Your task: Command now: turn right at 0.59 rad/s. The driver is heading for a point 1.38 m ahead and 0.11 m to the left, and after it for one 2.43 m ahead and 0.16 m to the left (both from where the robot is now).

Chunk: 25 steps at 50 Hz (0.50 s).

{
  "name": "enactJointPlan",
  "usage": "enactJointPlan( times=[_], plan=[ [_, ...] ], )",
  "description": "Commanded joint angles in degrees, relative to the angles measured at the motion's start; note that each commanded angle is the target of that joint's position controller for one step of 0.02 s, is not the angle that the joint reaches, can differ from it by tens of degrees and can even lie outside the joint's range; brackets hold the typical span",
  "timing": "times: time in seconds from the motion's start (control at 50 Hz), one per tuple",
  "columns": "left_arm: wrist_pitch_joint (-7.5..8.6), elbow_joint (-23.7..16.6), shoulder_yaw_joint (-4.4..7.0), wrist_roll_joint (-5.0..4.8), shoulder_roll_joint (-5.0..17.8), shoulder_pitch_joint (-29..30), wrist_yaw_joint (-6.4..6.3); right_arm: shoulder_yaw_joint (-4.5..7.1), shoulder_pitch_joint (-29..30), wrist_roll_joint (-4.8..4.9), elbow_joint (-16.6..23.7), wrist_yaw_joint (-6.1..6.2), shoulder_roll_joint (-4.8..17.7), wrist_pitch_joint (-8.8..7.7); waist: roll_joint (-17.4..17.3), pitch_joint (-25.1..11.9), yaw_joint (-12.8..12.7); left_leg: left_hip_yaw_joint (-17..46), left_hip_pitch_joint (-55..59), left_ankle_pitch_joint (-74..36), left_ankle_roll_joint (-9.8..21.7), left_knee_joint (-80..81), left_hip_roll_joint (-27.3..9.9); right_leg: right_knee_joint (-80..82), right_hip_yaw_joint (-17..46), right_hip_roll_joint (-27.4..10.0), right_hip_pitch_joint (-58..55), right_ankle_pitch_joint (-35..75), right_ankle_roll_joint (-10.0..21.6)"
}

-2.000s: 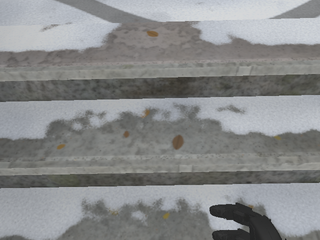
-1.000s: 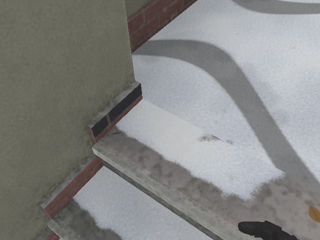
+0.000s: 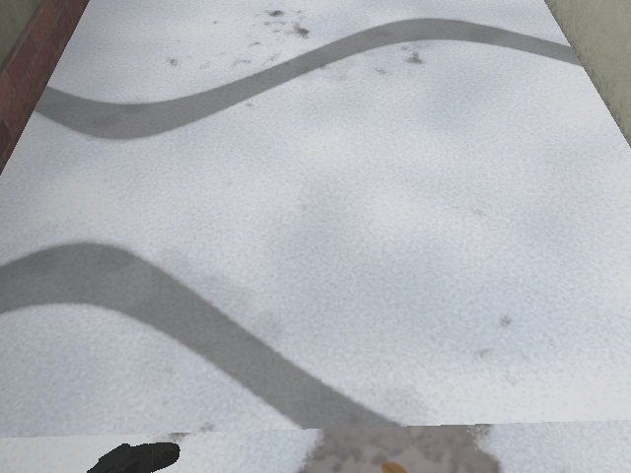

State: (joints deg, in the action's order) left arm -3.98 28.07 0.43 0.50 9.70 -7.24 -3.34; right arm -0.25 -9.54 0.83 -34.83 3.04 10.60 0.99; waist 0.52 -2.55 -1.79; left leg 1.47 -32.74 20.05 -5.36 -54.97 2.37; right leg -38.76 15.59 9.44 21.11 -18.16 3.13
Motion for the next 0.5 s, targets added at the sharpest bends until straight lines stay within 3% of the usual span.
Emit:
enactJointPlan(
  times=[0.02,0.04,0.06,0.08,0.1,0.12,0.14,0.16,0.18,0.2,0.24,0.3,0.32,0.36,0.4,0.42,0.44,0.46,0.48,0.5],
  plan=[
    [0.90,-4.0,2.24,-0.87,6.5,2.4,0.62,2.12,-0.4,1.03,3.3,-0.45,4.3,-1.62,10.3,-3.0,1.2,0.9,8.8,-1.8,1.9,21.0,-0.6,9.5,17.7,-13.9,-8.0,26.9,8.0],
    [1.12,-3.8,2.18,-1.29,6.2,3.4,0.76,2.98,-2.7,0.96,1.9,-0.80,5.3,-1.60,9.6,-2.8,2.7,0.7,14.9,-9.0,2.8,29.6,-1.7,6.9,15.9,-12.2,-6.6,24.1,6.4],
    [1.76,-3.3,1.75,-1.41,4.2,2.7,1.45,3.94,-3.6,-0.30,1.2,-1.06,7.4,-1.61,3.0,-4.1,2.7,3.5,23.7,-17.4,4.4,31.6,-5.9,-2.1,9.8,-8.1,-0.6,13.7,3.7],
    [2.38,-1.6,1.21,-0.90,1.0,-2.8,2.11,4.30,-4.2,-1.67,2.0,-0.95,9.4,-1.13,-11.3,-6.7,0.7,14.8,34.9,-41.4,10.3,30.1,-17.5,-18.0,0.4,0.2,12.1,-13.0,-0.5],
    [2.78,-0.1,2.96,-2.44,6.7,-5.6,2.18,4.79,-3.1,-4.16,4.7,-0.43,9.8,-1.01,-16.9,-7.6,0.6,28.8,29.5,-39.2,21.2,32.8,-26.5,-28.2,-3.4,1.3,17.1,-23.3,-5.7],
    [2.43,1.3,4.18,-2.44,10.2,-4.4,1.59,4.11,-1.0,-4.30,6.8,-0.03,6.7,-1.06,-11.5,-4.9,1.7,28.4,24.0,-26.5,23.8,34.1,-26.1,-39.3,-4.9,-3.1,17.6,-20.0,-9.6],
    [1.70,1.6,3.97,-2.43,10.1,-1.2,1.28,2.80,0.9,-3.57,7.1,0.51,3.6,-0.62,-7.2,-1.5,2.3,23.7,20.8,-16.1,21.7,33.5,-21.3,-44.8,-5.2,-4.7,19.2,-14.8,-10.8],
    [1.17,1.6,3.29,-2.07,8.5,0.3,1.15,2.22,1.4,-2.92,7.5,0.96,3.1,-0.34,-4.7,-0.4,2.3,20.8,20.6,-6.3,19.6,34.0,-18.3,-46.9,-5.2,-6.0,21.3,-11.3,-11.1],
    [0.95,-0.2,2.26,-2.32,6.2,3.9,0.72,2.20,0.1,-2.34,6.6,1.56,4.6,0.73,-5.9,2.7,3.1,16.9,20.8,-2.4,19.8,34.5,-14.4,-46.6,-5.9,-5.1,25.3,-7.1,-12.4],
    [1.29,-0.1,1.57,-2.32,5.0,4.3,0.89,1.76,-1.3,-2.67,6.6,2.06,4.4,1.27,-6.0,2.7,3.6,14.9,21.8,-3.0,20.1,34.7,-13.3,-46.1,-7.0,-4.9,25.7,-4.4,-12.9],
    [2.39,0.1,0.74,-2.30,3.9,3.5,1.30,1.34,-2.5,-3.31,6.6,2.35,3.7,1.80,-7.0,0.7,3.2,12.6,24.4,-9.0,20.4,34.0,-12.8,-40.4,-8.5,-6.2,24.5,-4.4,-13.2],
    [3.16,1.1,-1.05,-1.67,0.9,4.2,1.53,1.31,-4.7,-2.37,5.6,1.98,3.4,2.13,-8.1,-1.8,3.8,10.0,27.6,-12.3,19.3,33.6,-11.9,-21.6,-13.7,-10.4,20.2,-7.8,-12.5],
    [2.94,5.1,-0.72,-1.54,1.1,-0.9,1.72,1.33,-2.4,-2.52,5.6,0.76,2.5,1.42,-7.4,-5.1,2.9,7.1,23.0,-17.6,18.1,33.9,-11.5,-18.8,-15.8,-11.1,8.5,-5.5,-11.4],
    [3.00,6.1,-0.28,-1.72,1.4,-1.1,1.83,2.09,-4.8,-1.98,3.5,-0.40,4.5,0.49,-10.3,-3.0,4.4,7.4,20.3,-16.7,19.1,34.5,-12.5,-9.9,-17.8,-10.8,3.2,-4.9,-10.2],
    [3.43,6.9,0.22,-1.83,2.2,-1.2,1.55,1.85,-4.3,-2.33,2.6,-0.85,4.0,0.06,-9.8,-1.0,3.7,7.8,19.0,-16.0,18.7,33.7,-13.1,2.4,-17.4,-11.1,-1.3,1.7,-8.2],
    [3.57,7.1,0.43,-1.45,2.8,-0.7,1.47,1.71,-6.6,-2.26,1.2,-1.21,3.6,-0.14,-8.9,0.5,3.9,7.7,19.1,-15.8,17.4,33.7,-12.5,9.3,-17.2,-10.7,-3.2,4.9,-7.1],
    [3.33,7.4,0.74,-0.47,3.8,-1.7,1.32,1.71,-8.5,-2.23,-0.4,-1.53,3.9,-0.53,-8.9,0.6,3.5,7.8,18.0,-14.6,15.6,33.4,-12.0,10.6,-15.5,-11.7,-6.6,7.6,-6.2],
    [3.04,8.1,1.38,0.34,6.3,-4.3,1.24,1.27,-8.5,-2.36,-0.9,-1.82,2.5,-1.20,-5.8,-0.1,3.0,6.4,15.8,-11.4,13.5,31.8,-10.4,10.3,-11.6,-14.4,-10.6,17.6,-5.5],
    [2.89,8.9,1.93,0.58,8.5,-4.8,1.30,0.93,-11.8,-2.25,-2.1,-2.22,0.9,-1.81,1.2,-1.6,5.0,3.0,13.5,-8.4,11.6,31.7,-7.1,7.4,-10.5,-15.4,-13.3,18.9,-2.7],
    [2.81,9.7,1.74,0.27,5.4,-4.8,1.84,0.73,-11.8,-2.18,-3.9,-1.98,0.2,-1.70,5.6,-0.7,4.2,0.1,15.9,-4.2,9.9,31.3,-5.5,9.6,-8.7,-16.0,-8.5,9.5,0.4]
  ],
)
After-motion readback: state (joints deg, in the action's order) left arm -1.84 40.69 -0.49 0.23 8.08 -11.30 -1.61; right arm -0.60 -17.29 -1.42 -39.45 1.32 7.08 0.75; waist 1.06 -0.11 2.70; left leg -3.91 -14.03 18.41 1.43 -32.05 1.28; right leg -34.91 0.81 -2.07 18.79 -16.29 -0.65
